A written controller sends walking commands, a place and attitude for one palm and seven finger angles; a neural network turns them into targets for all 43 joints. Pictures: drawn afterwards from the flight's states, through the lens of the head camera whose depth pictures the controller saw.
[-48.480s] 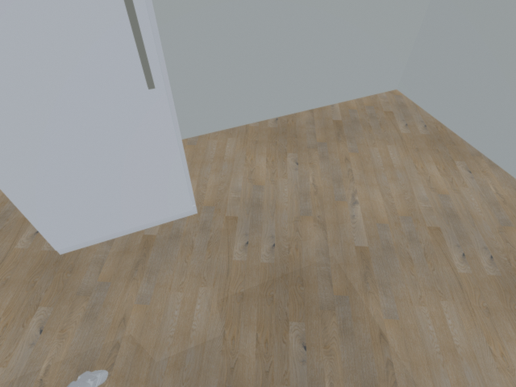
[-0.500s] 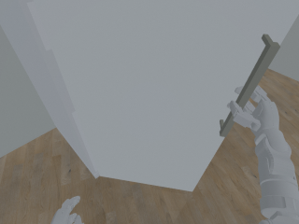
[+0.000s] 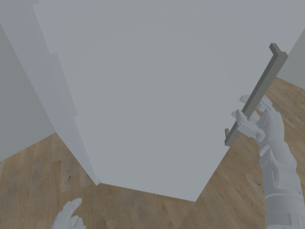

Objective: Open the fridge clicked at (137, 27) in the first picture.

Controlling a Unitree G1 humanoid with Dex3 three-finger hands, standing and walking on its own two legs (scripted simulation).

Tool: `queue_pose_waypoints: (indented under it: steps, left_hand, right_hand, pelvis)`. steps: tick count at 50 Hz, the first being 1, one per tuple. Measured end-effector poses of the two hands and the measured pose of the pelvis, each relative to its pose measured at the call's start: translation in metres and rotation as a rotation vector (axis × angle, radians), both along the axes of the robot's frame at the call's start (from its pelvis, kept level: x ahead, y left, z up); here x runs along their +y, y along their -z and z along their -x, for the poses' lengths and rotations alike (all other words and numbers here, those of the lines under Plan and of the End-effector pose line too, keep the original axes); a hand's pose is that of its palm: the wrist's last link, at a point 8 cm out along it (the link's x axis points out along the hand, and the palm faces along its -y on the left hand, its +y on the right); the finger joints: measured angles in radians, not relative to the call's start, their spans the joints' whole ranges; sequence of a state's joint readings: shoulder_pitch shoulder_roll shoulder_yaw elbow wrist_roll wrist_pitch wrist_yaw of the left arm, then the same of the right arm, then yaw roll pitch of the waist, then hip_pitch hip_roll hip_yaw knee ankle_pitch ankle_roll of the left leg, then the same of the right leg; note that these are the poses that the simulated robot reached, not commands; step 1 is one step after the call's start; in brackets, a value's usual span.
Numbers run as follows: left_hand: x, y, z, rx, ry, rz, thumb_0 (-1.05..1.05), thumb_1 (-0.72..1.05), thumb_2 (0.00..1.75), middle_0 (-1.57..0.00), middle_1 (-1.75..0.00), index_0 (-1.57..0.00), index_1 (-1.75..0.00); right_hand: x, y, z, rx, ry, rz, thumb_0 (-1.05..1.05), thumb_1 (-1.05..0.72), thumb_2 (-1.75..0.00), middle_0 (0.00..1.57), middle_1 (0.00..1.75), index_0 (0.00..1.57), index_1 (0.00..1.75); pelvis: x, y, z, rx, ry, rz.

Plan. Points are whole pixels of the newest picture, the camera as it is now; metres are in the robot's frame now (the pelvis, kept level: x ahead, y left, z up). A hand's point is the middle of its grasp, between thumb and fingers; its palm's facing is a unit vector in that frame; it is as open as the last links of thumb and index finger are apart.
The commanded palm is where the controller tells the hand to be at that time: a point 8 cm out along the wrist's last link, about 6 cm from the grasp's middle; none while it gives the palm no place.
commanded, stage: grip the handle and tug to test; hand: right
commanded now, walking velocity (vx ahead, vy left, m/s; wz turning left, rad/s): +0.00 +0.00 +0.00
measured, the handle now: (247, 103) +0.42 -0.21 +0.16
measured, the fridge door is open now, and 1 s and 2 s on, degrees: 54 70 88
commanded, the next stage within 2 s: pull the door a little, standing still in 0.24 s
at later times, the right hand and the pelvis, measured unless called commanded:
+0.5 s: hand (242, 132) +0.33 -0.18 +0.14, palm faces +0.08 +1.00 +0.00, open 6.2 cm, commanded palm +0.28 -0.23 +0.14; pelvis +0.00 +0.01 +0.00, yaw +0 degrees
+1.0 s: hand (235, 173) +0.22 -0.14 +0.14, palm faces +0.07 +0.98 -0.19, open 6.2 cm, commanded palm +0.19 -0.19 +0.14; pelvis -0.01 +0.00 +0.01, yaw +0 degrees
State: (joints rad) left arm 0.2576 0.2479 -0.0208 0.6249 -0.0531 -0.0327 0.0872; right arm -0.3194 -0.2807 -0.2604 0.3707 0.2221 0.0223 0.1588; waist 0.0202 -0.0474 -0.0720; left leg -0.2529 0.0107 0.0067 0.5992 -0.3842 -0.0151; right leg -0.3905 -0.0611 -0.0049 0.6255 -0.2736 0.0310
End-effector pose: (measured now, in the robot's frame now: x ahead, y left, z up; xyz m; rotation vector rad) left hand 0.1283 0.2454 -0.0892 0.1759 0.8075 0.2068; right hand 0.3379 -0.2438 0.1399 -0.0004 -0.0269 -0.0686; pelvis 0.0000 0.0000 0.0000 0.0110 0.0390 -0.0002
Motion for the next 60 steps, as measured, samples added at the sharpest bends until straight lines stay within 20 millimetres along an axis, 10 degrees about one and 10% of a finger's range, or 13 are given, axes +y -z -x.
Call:
queue_pose_waypoints:
  steps: [26, 43, 60]
  left_hand:
    - [-0.005, -0.012, -0.024, -0.093, 0.048, 0.014, 0.01, 0.90, 0.90, -0.20, -0.30, -0.21, -0.30]
    - [-0.017, -0.024, -0.044, -0.085, 0.097, -0.016, 0.01, 0.90, 0.90, -0.20, -0.30, -0.21, -0.30]
    - [-0.026, -0.017, 0.003, -0.022, 0.111, 0.070, 0.01, 0.90, 0.90, -0.20, -0.30, -0.21, -0.30]
  right_hand:
    - [0.011, 0.000, 0.037, -0.005, 0.009, -0.002, 0.02, -0.68, -0.80, 0.35, 1.37, 0.32, 1.36]
    - [0.042, -0.005, 0.119, -0.075, -0.008, 0.181, 0.00, -0.65, -0.78, 0.39, 1.38, 0.34, 1.37]
    - [0.072, -0.007, 0.174, -0.055, 0.019, 0.209, -0.01, -0.66, -0.73, 0.42, 1.38, 0.33, 1.38]
  pelvis:
    - [0.006, -0.002, 0.003, -0.027, 0.006, 0.006]
    - [0.000, -0.010, -0.004, -0.049, 0.004, 0.002]
    - [0.015, -0.014, 0.043, -0.054, 0.040, 0.014]
